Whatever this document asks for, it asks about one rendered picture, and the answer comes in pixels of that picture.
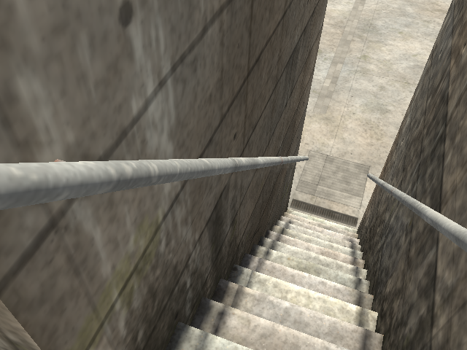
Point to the stairs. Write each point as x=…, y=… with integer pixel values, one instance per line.
x=303, y=287

